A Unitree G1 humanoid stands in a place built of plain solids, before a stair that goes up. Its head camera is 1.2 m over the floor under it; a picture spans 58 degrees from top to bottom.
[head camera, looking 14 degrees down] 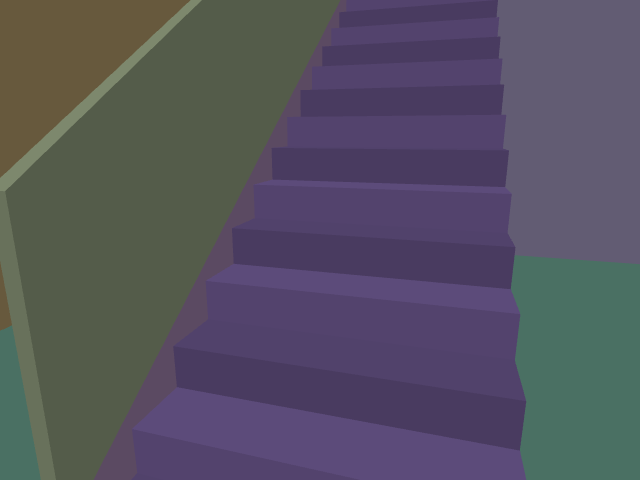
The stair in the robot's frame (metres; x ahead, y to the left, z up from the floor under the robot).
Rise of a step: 0.16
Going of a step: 0.23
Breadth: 1.13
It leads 16 degrees to the right of straight ahead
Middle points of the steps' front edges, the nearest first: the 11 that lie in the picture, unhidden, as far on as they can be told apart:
0.98 0.04 0.32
1.21 -0.03 0.48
1.43 -0.10 0.64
1.65 -0.16 0.80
1.88 -0.23 0.96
2.10 -0.29 1.12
2.32 -0.36 1.28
2.55 -0.42 1.44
2.77 -0.49 1.60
2.99 -0.55 1.76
3.21 -0.62 1.92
